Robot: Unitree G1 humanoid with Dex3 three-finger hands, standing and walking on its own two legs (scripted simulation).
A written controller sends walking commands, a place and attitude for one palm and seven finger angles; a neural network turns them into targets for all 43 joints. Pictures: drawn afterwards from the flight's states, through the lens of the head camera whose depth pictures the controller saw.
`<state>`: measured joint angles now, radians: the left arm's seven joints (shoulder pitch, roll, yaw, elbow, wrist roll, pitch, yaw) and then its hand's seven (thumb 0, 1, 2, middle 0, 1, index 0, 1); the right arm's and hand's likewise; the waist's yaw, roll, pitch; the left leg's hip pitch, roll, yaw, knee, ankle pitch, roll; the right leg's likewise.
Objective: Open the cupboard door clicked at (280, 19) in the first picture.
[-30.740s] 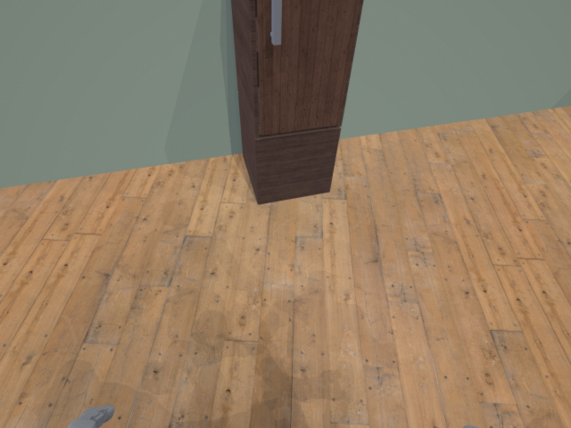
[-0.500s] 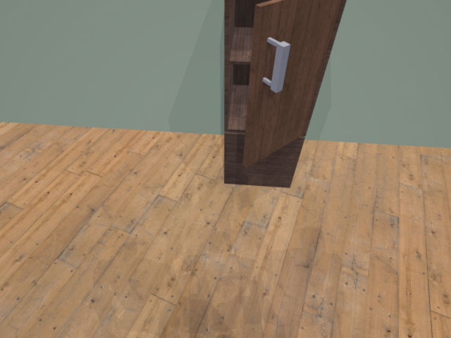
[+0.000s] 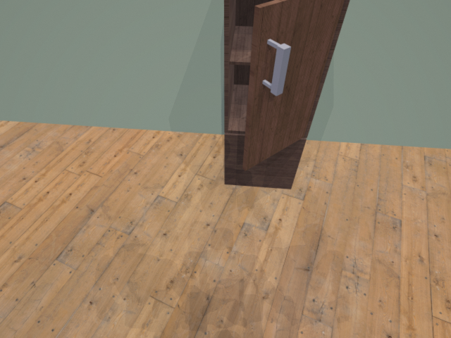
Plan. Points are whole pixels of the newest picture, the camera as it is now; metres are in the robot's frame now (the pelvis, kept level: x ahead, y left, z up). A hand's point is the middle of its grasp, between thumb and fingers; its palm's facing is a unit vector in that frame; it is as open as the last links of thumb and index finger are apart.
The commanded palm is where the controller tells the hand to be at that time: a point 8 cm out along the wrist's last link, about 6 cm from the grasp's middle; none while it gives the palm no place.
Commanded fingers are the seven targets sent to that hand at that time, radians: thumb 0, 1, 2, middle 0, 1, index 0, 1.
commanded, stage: look to check the result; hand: left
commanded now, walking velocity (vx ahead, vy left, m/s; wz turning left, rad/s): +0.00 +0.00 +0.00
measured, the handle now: (274, 67) +0.77 -0.09 +0.09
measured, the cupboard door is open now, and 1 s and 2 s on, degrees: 41 41 41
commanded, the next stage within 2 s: walk to a spot facing it in 0.08 s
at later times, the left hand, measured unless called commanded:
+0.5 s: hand out of the picture +0.08 +0.20 -0.18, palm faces -0.10 -0.96 -0.28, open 7.4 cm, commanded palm none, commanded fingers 0.00 0.90 0.90 -0.20 -0.30 -0.20 -0.30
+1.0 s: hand out of the picture +0.10 +0.14 -0.17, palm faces -0.30 -0.92 -0.27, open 7.4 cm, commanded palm none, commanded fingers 0.00 0.90 0.90 -0.20 -0.30 -0.20 -0.30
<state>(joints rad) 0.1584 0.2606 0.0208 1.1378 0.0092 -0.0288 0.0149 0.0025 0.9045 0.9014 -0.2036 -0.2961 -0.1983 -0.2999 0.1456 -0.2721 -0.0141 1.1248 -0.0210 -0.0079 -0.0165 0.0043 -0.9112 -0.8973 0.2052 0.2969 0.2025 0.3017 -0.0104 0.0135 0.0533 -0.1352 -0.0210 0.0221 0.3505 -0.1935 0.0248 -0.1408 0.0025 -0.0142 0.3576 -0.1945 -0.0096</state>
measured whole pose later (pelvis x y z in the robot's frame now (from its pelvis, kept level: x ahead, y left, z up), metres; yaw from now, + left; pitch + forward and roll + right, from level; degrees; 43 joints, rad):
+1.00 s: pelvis +0.01 -0.04 +0.00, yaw -23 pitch +2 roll +2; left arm 0.26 0.18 0.08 0.97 0.02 0.02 0.01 0.00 0.90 0.90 -0.21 -0.30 -0.20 -0.30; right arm 0.06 -0.23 -0.07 0.93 -0.01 0.06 -0.03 0.01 -0.91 -0.90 0.20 0.30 0.20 0.30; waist 0.03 0.00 0.11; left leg -0.47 0.03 -0.04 1.01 -0.40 -0.07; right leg -0.26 0.10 0.17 0.44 -0.19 -0.06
